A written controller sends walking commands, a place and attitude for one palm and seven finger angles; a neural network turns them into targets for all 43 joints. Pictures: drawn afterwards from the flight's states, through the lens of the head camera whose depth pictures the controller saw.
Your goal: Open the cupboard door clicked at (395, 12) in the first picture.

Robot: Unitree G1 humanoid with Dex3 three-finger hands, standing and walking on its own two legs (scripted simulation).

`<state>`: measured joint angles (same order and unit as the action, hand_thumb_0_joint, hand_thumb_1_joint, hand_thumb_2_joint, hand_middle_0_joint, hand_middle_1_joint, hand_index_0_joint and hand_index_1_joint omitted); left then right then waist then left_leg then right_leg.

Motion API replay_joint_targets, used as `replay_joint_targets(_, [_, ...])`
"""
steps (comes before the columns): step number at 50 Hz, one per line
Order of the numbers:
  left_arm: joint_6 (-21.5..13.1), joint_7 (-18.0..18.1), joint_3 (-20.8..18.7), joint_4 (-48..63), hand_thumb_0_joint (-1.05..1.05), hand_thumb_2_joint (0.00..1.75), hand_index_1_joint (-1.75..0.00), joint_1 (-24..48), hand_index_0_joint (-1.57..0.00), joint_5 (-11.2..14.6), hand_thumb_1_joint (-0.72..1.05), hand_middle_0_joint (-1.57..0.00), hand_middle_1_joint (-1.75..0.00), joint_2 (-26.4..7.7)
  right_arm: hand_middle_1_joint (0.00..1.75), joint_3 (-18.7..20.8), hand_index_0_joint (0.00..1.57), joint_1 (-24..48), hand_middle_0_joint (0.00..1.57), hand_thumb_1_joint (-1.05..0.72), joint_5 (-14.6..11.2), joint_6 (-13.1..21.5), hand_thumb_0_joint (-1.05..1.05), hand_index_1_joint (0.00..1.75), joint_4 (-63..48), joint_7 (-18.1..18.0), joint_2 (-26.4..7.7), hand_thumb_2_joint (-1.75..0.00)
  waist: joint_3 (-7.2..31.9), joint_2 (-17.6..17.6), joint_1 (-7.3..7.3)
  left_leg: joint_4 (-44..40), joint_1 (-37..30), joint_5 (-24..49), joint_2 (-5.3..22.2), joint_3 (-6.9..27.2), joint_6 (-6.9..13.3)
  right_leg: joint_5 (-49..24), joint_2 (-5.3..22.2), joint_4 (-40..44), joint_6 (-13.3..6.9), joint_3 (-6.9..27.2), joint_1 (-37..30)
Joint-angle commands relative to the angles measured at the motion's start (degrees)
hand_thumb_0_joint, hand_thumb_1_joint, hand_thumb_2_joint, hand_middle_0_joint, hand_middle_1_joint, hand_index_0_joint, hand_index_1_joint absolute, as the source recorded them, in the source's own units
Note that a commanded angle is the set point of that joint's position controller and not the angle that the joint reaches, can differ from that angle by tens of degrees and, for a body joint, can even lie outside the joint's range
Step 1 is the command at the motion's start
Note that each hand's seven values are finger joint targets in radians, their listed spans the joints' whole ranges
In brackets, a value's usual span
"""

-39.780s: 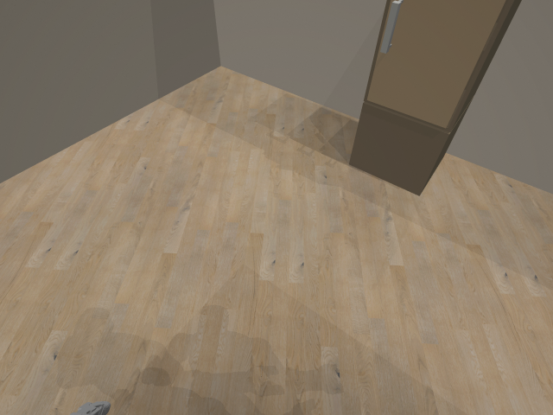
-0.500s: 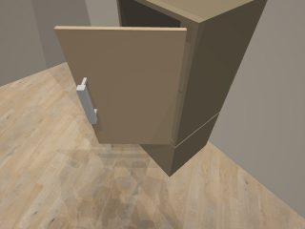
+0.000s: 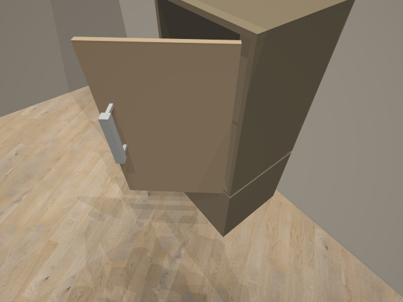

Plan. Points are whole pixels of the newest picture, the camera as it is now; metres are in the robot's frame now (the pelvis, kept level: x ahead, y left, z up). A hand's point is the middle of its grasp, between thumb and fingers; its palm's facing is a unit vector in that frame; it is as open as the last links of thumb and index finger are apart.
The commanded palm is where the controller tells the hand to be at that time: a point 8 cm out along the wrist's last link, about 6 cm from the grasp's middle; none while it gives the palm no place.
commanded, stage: come to a stop and stand still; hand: left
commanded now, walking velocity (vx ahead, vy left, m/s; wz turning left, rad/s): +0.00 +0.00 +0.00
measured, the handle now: (116, 134) +0.53 +0.28 -0.01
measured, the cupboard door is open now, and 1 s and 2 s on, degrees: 49 49 49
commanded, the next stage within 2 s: look again from close up in 0.30 s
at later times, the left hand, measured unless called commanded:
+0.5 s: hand out of the picture +0.01 +0.16 -0.17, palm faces +0.02 -0.98 -0.20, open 7.3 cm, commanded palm none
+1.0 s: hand out of the picture +0.02 +0.16 -0.17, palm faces +0.07 -0.98 -0.20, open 7.3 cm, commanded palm +0.11 +0.21 -0.07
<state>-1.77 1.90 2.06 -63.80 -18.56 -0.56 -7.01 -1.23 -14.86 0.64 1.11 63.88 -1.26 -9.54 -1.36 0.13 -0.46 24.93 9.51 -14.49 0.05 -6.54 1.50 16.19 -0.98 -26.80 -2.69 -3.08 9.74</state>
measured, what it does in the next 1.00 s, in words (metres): stands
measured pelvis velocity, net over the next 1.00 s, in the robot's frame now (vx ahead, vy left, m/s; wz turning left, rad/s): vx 0.01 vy -0.01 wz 0.00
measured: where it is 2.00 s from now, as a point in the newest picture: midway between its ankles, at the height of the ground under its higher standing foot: outside the picture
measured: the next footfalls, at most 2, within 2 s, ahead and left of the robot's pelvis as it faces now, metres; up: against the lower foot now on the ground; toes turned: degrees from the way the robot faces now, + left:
none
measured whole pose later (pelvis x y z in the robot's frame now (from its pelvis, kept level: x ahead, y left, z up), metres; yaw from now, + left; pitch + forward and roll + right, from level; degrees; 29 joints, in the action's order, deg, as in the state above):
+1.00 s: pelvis +0.01 -0.01 +0.00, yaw +0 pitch +0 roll +0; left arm 1.7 2.7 0.4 -55.1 -19.1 1.6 -9.0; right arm -1.1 -14.6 -0.3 1.3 62.6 -1.8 -9.7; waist -1.9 0.0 -0.6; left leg 24.9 9.4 -15.2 1.7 -5.5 0.2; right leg 15.5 -2.8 -24.3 -3.6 -3.5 8.6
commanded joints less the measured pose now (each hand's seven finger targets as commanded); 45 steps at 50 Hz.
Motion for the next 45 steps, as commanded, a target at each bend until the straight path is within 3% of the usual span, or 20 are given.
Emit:
replay_joint_targets(1, [-0.73, 0.58, -1.42, 1.59, 0.0, 0.9, -0.3, -2.88, -0.2, -0.04, 0.9, -0.2, -0.3, -7.0, 0.3, 0.89, 0.2, -2.69, 0.2, -0.9, 0.01, 0.85, 0.0, 0.3, -0.82, -0.35, -4.09, -0.9, -3.05, -1.32, 0.59, -4.07, 0.19, 5.86, 6.05, 6.52, 0.64, -11.18, 7.33, 6.53, -0.42, 8.44, 2.61])
replay_joint_targets(9, [-0.67, 0.59, -1.8, 1.59, 0.0, 0.9, -0.3, -2.35, -0.2, 0.07, 0.9, -0.2, -0.3, -7.74, 0.3, 1.03, 0.2, -2.91, 0.2, -0.9, 0.03, 0.93, 0.0, 0.3, 0.03, -0.57, -4.33, -0.9, -1.22, -1.26, 0.38, -3.81, -0.35, 8.24, 6.37, 6.13, 0.39, -16.25, 7.73, 6.04, -0.33, 7.92, -0.05])
replay_joint_targets(19, [-0.44, 0.53, -2.12, 1.86, 0.0, 0.9, -0.3, -1.52, -0.2, 0.11, 0.9, -0.2, -0.3, -8.28, 0.3, 1.14, 0.2, -2.62, 0.2, -0.9, 0.1, 0.8, 0.0, 0.3, 0.57, -0.72, -4.52, -0.9, -1.91, -0.07, 0.14, -4.44, -0.63, 8.25, 6.76, 6.16, 0.3, -15.39, 7.69, 6.47, -0.46, 7.75, 0.07])
replay_joint_targets(21, [-0.44, 0.52, -2.21, 1.9, 0.0, 0.9, -0.3, -1.3, -0.2, -0.04, 0.9, -0.2, -0.3, -8.25, 0.3, 1.23, 0.2, -2.56, 0.2, -0.9, 0.03, 0.8, 0.0, 0.3, 0.57, -0.73, -4.24, -0.9, -2.41, -1.31, 0.13, -4.58, -0.68, 8.42, 6.84, 6.1, 0.37, -15.79, 7.5, 6.64, -0.33, 7.63, 0.18])
replay_joint_targets(30, [-0.49, 0.47, -2.45, 2.07, 0.0, 0.9, -0.3, -0.77, -0.2, 0.04, 0.9, -0.2, -0.3, -8.98, 0.3, 1.35, 0.2, -2.29, 0.2, -0.9, 0.1, 0.88, 0.0, 0.3, 0.59, -0.84, -5.17, -0.9, -1.05, -0.93, 0.18, -4.75, -1.38, 9.37, 6.97, 6.18, 0.26, -17.59, 7.79, 6.68, -0.47, 7.95, -0.87])
replay_joint_targets(36, [-0.41, 0.43, -2.43, 1.96, 0.0, 0.9, -0.3, -0.95, -0.2, -0.06, 0.9, -0.2, -0.3, -8.73, 0.3, 1.33, 0.2, -1.68, 0.2, -0.9, 0.02, 0.73, 0.0, 0.3, 0.61, -0.85, -4.8, -0.9, -2.54, -1.29, 0.05, -5.03, -1.28, 8.27, 6.94, 6.11, 0.24, -16.15, 7.61, 7.49, -0.24, 7.86, 0.16])
replay_joint_targets(45, [-0.41, 0.32, -2.37, 1.8, 0.0, 0.9, -0.3, -0.84, -0.2, 0.01, 0.9, -0.2, -0.3, -8.78, 0.3, 1.41, 0.2, -1.63, 0.2, -0.9, 0.08, 0.78, 0.0, 0.3, 0.51, -0.83, -5.28, -0.9, -1.33, -0.66, 0.24, -5.32, -1.85, 8.57, 7.02, 6.31, 0.18, -15.6, 7.63, 7.61, -0.38, 8.2, 0.04])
